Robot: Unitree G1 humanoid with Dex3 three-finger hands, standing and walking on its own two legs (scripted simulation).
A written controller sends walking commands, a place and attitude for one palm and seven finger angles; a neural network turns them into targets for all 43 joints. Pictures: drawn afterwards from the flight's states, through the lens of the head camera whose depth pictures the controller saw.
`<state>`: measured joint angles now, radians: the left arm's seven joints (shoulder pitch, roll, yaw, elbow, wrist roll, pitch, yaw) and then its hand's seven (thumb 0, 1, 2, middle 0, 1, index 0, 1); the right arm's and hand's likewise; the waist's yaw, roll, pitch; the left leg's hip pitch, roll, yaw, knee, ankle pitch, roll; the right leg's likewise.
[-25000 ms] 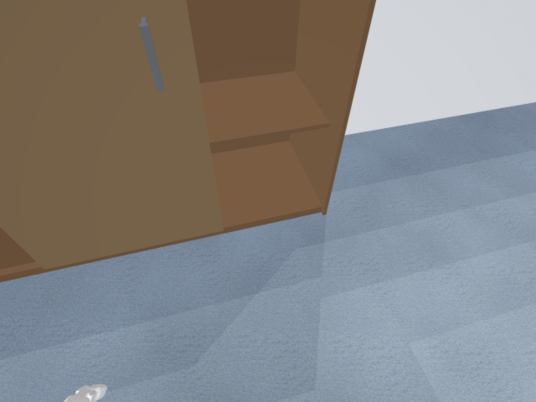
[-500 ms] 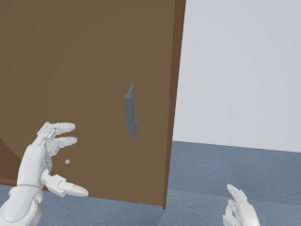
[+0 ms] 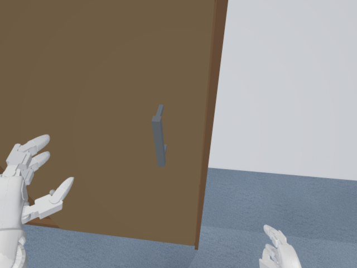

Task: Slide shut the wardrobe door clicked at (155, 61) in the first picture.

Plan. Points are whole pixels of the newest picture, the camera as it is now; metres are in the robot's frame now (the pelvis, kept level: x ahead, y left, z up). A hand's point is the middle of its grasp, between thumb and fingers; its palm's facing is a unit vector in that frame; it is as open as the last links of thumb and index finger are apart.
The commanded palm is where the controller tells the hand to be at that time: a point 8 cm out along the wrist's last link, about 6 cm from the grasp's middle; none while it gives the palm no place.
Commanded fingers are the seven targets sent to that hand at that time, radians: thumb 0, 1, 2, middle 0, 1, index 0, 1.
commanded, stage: draw the hand back to the body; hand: left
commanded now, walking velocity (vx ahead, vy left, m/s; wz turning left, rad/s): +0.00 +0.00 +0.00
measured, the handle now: (161, 137) +0.39 +0.10 +0.10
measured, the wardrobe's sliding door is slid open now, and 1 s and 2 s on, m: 0.00 0.00 0.00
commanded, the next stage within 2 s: step back with the hand held close in 0.48 s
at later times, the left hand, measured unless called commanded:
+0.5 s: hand (44, 197) +0.18 +0.26 +0.15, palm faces +0.45 -0.81 -0.37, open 7.4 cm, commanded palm +0.13 +0.29 +0.17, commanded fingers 0.00 0.90 0.90 -0.20 -0.30 -0.20 -0.30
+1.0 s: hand (33, 200) +0.17 +0.27 +0.15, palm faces +0.34 -0.81 -0.47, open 7.4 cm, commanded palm +0.11 +0.31 +0.17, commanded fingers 0.00 0.90 0.90 -0.20 -0.30 -0.20 -0.30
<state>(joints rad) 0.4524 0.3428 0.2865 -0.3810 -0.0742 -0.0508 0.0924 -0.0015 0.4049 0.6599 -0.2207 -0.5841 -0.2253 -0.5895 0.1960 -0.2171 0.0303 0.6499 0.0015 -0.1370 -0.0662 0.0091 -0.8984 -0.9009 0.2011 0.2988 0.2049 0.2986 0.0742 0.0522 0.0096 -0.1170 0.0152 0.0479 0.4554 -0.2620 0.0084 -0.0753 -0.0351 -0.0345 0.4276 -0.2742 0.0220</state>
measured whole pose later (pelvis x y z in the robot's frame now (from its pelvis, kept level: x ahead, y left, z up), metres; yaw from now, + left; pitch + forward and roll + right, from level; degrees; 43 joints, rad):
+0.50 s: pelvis -0.01 -0.01 +0.00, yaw +0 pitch -5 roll +0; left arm 0.46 0.34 0.33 -0.38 -0.08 -0.06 0.10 0.01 0.88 0.89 -0.21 -0.30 -0.21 -0.31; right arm 0.19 -0.22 0.02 0.66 0.00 -0.13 -0.07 0.01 -0.90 -0.90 0.20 0.30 0.20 0.30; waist 0.08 0.05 0.02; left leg -0.10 0.03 0.04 0.44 -0.25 0.00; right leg -0.06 -0.02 -0.04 0.41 -0.26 0.01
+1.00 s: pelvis -0.04 +0.02 +0.00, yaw -2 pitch +0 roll -1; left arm 0.54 0.45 0.40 -0.52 -0.06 -0.15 0.12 0.01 0.89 0.90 -0.21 -0.30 -0.21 -0.30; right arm 0.18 -0.21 0.00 0.56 0.00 -0.02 -0.08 0.01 -0.90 -0.90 0.20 0.30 0.20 0.30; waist 0.01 -0.03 0.04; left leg -0.30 0.01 0.08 0.52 -0.22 0.04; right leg -0.27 -0.04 0.00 0.49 -0.22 0.05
